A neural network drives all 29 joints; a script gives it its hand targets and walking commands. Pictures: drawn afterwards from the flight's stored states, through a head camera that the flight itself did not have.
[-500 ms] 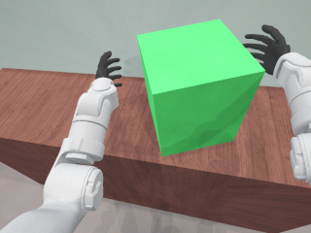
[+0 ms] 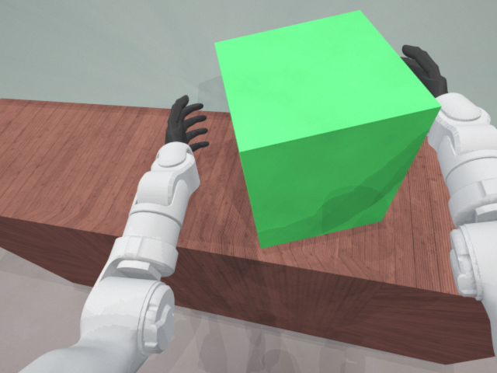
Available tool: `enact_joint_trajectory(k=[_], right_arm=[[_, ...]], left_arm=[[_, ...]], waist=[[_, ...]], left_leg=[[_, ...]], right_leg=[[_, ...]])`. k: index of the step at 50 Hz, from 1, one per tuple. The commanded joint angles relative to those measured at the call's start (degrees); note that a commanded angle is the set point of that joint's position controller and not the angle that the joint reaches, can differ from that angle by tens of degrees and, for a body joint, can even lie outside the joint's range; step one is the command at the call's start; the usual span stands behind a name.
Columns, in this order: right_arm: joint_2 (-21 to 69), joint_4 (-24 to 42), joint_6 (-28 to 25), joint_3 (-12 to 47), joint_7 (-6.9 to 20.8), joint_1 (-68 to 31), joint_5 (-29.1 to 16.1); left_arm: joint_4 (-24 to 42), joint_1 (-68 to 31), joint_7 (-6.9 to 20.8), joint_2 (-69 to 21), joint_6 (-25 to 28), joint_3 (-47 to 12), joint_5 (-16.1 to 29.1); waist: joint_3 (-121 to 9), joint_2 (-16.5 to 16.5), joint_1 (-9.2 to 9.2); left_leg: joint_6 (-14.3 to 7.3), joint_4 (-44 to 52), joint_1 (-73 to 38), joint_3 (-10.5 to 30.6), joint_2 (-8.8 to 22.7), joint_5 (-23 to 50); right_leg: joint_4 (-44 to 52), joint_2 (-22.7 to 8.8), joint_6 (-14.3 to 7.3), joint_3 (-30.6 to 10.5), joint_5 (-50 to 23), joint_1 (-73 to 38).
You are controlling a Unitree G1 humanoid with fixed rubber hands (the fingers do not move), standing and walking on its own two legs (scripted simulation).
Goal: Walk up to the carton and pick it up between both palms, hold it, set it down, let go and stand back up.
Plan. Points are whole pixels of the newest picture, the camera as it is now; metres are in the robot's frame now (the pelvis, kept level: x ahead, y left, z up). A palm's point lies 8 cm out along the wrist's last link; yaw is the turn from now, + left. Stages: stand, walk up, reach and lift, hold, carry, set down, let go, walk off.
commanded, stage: reach and lift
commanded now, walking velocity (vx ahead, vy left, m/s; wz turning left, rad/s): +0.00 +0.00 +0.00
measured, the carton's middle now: (305, 140) +0.50 +0.04 +0.07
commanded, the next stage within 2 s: none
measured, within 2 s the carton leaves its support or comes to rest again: neither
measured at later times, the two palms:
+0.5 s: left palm (197, 145) +0.41 +0.19 +0.13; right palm (425, 106) +0.52 -0.12 +0.14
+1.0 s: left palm (199, 148) +0.41 +0.19 +0.12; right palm (424, 109) +0.52 -0.12 +0.14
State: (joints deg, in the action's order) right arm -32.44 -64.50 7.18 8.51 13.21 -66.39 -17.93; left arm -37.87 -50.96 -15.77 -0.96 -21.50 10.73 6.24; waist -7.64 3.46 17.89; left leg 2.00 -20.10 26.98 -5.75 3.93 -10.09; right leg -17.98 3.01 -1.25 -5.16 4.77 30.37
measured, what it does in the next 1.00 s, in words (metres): stands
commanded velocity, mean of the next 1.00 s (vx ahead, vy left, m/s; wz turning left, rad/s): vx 0.00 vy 0.00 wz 0.00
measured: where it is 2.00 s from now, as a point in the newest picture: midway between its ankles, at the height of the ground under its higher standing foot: outside the picture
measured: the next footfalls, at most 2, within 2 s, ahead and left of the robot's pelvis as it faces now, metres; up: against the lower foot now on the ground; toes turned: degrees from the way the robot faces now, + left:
none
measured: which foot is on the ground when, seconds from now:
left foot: down 0.00-1.00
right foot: down 0.00-1.00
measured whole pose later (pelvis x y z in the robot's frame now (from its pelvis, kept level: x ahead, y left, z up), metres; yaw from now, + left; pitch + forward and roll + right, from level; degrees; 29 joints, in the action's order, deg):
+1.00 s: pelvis +0.00 -0.01 +0.00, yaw +0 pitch +18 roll +0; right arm -20.6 -69.9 -0.6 -12.2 12.5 -66.3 5.5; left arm -38.1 -49.8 -10.9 -11.3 -11.0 29.9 -9.0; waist -10.3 3.5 14.1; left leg 2.0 -18.4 27.0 -5.7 4.1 -9.3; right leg -17.0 3.3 -1.2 -5.1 4.3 30.7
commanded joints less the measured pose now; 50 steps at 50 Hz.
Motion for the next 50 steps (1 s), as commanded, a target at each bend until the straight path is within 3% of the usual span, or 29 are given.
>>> enact_joint_trajectory(k=[1, 2, 5, 7, 8, 9, 12, 13, 15, 16, 19, 23, 26, 29, 31, 33, 34, 35, 36, 37, 38, 40, 42, 43, 44, 45, 48, 49, 50], right_arm=[[3.53, 1.95, -3.64, -3.91, -1.61, -27.88, 0.62], [3.69, 2.31, -3.61, -4.1, -1.87, -27.18, 0.83], [4.46, 4.75, -4.54, -5.54, -2.46, -28.38, 1.26], [6.29, 6.32, -4.11, -3.63, -2.71, -30.1, 0.33], [6.92, 7.36, -4.1, -3.56, -3.03, -29.8, 0.36], [7.27, 7.52, -3.69, -2.64, -3.29, -30.0, 0.67], [9.21, 7.93, -4.0, -3.06, -4.24, -30.28, 0.89], [9.55, 7.04, -3.43, -4.07, -4.33, -29.9, 1.8], [11.0, 6.8, -3.73, -4.66, -4.22, -29.5, 2.34], [10.14, 6.48, -4.09, -5.84, -4.08, -30.8, 3.26], [12.94, 5.98, -4.06, -5.62, -3.93, -30.67, 3.62], [17.79, 2.82, -4.7, -8.12, -2.34, -29.23, 8.48], [28.7, -0.9, -6.47, -12.86, 0.27, -28.19, 15.04], [35.6, -3.18, -8.2, -16.04, 2.17, -26.81, 21.21], [37.47, -5.58, -9.07, -17.57, 2.79, -25.13, 23.12], [38.11, -3.79, -9.87, -17.14, 2.86, -25.61, 23.25], [37.44, -5.56, -9.78, -18.31, 2.93, -25.06, 24.1], [39.7, -5.03, -9.85, -17.34, 2.98, -24.18, 24.22], [38.38, -6.57, -9.81, -18.85, 2.89, -23.8, 24.78], [38.57, -6.54, -9.89, -19.49, 3.25, -24.36, 24.9], [39.39, -5.75, -10.25, -18.74, 3.24, -25.32, 24.69], [38.42, -6.74, -10.13, -18.95, 3.29, -23.7, 24.72], [39.53, -6.55, -10.4, -18.39, 3.28, -23.9, 24.76], [39.08, -6.62, -10.34, -18.42, 3.12, -23.35, 24.91], [39.07, -7.91, -10.09, -18.95, 3.13, -23.43, 24.53], [39.82, -7.26, -9.99, -18.07, 3.38, -23.35, 24.31], [40.58, -6.47, -10.49, -18.49, 3.02, -22.88, 24.49], [40.0, -6.03, -10.66, -18.38, 3.14, -23.24, 23.9], [40.47, -5.76, -10.63, -17.72, 3.03, -23.34, 24.14]], left_arm=[[15.9, -19.93, 0.79, 0.1, 4.47, 3.28, -6.35], [15.03, -18.31, 0.83, 0.25, 4.54, 4.68, -6.68], [18.15, -19.09, 0.03, -0.95, 4.57, 3.97, -8.15], [16.63, -19.84, -0.1, -0.74, 4.29, 5.38, -9.47], [17.41, -20.1, -0.07, -1.46, 4.11, 5.02, -9.01], [15.8, -19.13, -0.18, 0.08, 4.27, 7.59, -9.63], [15.29, -19.63, 0.06, -1.63, 4.64, 7.13, -9.69], [14.56, -20.0, 0.25, -0.89, 4.66, 7.95, -10.03], [16.57, -21.09, 0.2, -3.76, 5.57, 6.07, -10.06], [16.33, -21.29, 0.38, -3.73, 5.82, 6.47, -10.52], [13.83, -20.82, 1.0, -5.53, 6.11, 7.09, -11.6], [10.9, -20.83, 3.15, -8.44, 7.5, 9.1, -14.34], [11.59, -22.69, 6.49, -17.77, 8.82, 9.43, -18.64], [6.32, -20.86, 9.2, -20.97, 9.7, 10.43, -20.6], [4.94, -21.54, 9.95, -22.49, 10.41, 10.94, -21.15], [4.54, -20.8, 10.07, -22.89, 10.9, 10.54, -21.4], [3.65, -21.63, 10.38, -22.88, 10.92, 11.21, -21.46], [2.86, -19.75, 10.31, -22.86, 11.27, 12.13, -22.08], [3.09, -21.2, 10.4, -22.01, 11.31, 12.79, -21.42], [3.09, -20.64, 10.45, -22.5, 11.38, 12.18, -21.88], [2.47, -20.38, 10.38, -22.54, 11.53, 12.41, -21.89], [2.66, -20.88, 10.24, -22.21, 11.66, 11.99, -21.63], [3.24, -21.12, 10.09, -23.13, 11.75, 11.5, -21.36], [2.59, -19.84, 10.09, -22.92, 11.67, 11.74, -21.22], [2.09, -20.2, 10.23, -22.8, 11.42, 12.05, -20.97], [2.56, -19.03, 10.31, -22.94, 11.35, 13.07, -22.14], [2.75, -20.41, 10.09, -24.57, 11.88, 11.66, -21.29], [4.68, -21.16, 9.69, -24.61, 12.0, 9.95, -20.89], [4.05, -19.99, 9.75, -24.19, 12.22, 10.29, -20.72]], waist=[[-44.26, -15.69, -1.66], [-44.19, -16.57, -1.11], [-47.48, -12.86, -1.69], [-46.14, -14.52, -0.28], [-45.58, -14.38, -0.22], [-45.13, -18.07, 0.8], [-44.29, -17.21, -0.27], [-43.53, -19.15, -0.46], [-43.78, -16.48, -1.58], [-43.2, -17.02, -2.11], [-42.52, -16.35, -1.1], [-39.57, -18.68, -1.03], [-40.41, -16.81, -1.72], [-37.39, -20.71, -2.4], [-37.61, -19.06, -2.39], [-37.31, -19.95, -2.63], [-36.34, -20.12, -3.33], [-35.56, -21.09, -2.14], [-34.6, -22.52, -3.18], [-35.55, -19.61, -3.16], [-35.78, -20.47, -2.15], [-34.69, -19.97, -3.07], [-35.21, -20.25, -2.04], [-35.13, -21.57, -2.77], [-32.97, -20.03, -3.24], [-33.2, -20.57, -2.27], [-36.19, -20.19, -3.13], [-37.29, -18.79, -3.55], [-36.54, -19.37, -2.96]], left_leg=[[0.99, -2.87, -1.87, 2.09, -2.99, 30.68], [0.91, -3.25, -1.67, 2.1, -3.0, 31.86], [2.03, -3.24, -5.38, 2.72, -2.74, 35.24], [1.22, -2.9, -4.41, 2.51, -2.55, 32.31], [1.32, -3.54, -4.52, 2.09, -2.76, 32.99], [0.52, -2.3, -0.17, 1.71, -3.38, 30.76], [0.43, -1.5, 0.18, 1.71, -3.62, 29.38], [-0.06, -0.87, 2.44, 1.56, -3.76, 27.37], [0.52, -0.69, -0.34, 2.09, -3.52, 27.67], [0.84, -0.72, -3.57, 2.45, -2.78, 30.47], [0.51, -0.85, -4.03, 2.29, -2.87, 29.79], [-0.18, 0.64, -3.11, 0.97, -3.59, 26.56], [0.1, 1.7, -4.55, 0.31, -3.53, 28.34], [-1.47, 3.67, 0.55, -0.59, -4.06, 25.43], [-1.7, 3.9, 1.8, -1.24, -4.4, 23.63], [-1.53, 3.5, -0.15, -1.13, -3.97, 26.23], [-1.68, 3.57, 1.0, -1.18, -4.02, 23.47], [-2.03, 4.13, 1.21, -1.13, -3.88, 23.11], [-2.38, 4.48, 1.72, -1.32, -4.07, 21.18], [-1.94, 4.13, -0.06, -1.25, -3.82, 22.61], [-1.87, 3.69, -1.09, -1.32, -3.68, 23.34], [-1.88, 3.22, 0.07, -1.37, -3.83, 21.99], [-2.03, 2.87, -0.8, -1.6, -3.89, 22.66], [-2.03, 3.12, 0.67, -1.34, -3.89, 22.68], [-1.98, 2.98, -0.68, -1.37, -3.97, 22.04], [-1.88, 3.53, -1.44, -1.23, -3.74, 22.73], [-1.82, 2.81, -1.61, -1.44, -4.08, 23.55], [-1.55, 2.37, -2.89, -0.9, -3.8, 23.55], [-1.73, 1.64, -2.34, -1.19, -3.76, 23.69]], right_leg=[[-5.37, 2.36, -0.23, 7.27, -31.27, -30.45], [-5.44, 2.05, -0.77, 6.66, -32.31, -30.92], [-5.19, 2.72, -1.23, 7.38, -31.92, -28.58], [-4.68, 2.79, -1.17, 6.67, -27.85, -28.52], [-4.59, 2.55, -0.86, 6.84, -30.89, -29.2], [-5.67, 2.18, -1.02, 5.66, -32.32, -32.49], [-6.26, 1.46, -0.29, 5.71, -34.45, -34.76], [-6.43, 1.08, -0.18, 5.08, -32.99, -35.63], [-5.74, 1.62, -0.26, 5.96, -31.67, -34.03], [-5.43, 2.1, -0.57, 6.83, -29.61, -31.91], [-4.59, 1.86, -0.88, 6.31, -27.36, -30.83], [-4.45, 0.81, -0.08, 6.47, -26.96, -32.83], [-4.93, 0.14, -0.33, 7.52, -29.12, -34.19], [-6.44, -1.13, 0.7, 7.56, -35.29, -38.12], [-6.16, -1.93, 1.1, 7.41, -35.43, -39.35], [-6.89, -1.41, 1.66, 7.77, -37.35, -39.16], [-6.43, -1.86, 1.79, 7.55, -35.97, -38.95], [-6.36, -1.76, 2.17, 7.39, -37.08, -39.51], [-6.43, -2.07, 2.86, 7.31, -36.23, -39.43], [-6.0, -1.45, 2.45, 7.92, -32.71, -38.24], [-5.67, -0.86, 2.52, 8.24, -32.85, -37.15], [-5.5, -1.53, 2.05, 7.7, -32.75, -36.7], [-5.99, -1.53, 2.46, 7.9, -33.47, -36.49], [-6.26, -1.53, 2.22, 7.66, -34.93, -37.71], [-5.67, -1.51, 2.54, 7.85, -34.08, -36.62], [-5.81, -1.25, 2.42, 7.99, -32.8, -37.39], [-5.55, -1.34, 2.56, 8.07, -34.76, -37.02], [-5.42, -0.53, 2.34, 8.47, -31.64, -35.87], [-5.46, -0.57, 2.37, 8.23, -32.6, -35.64]])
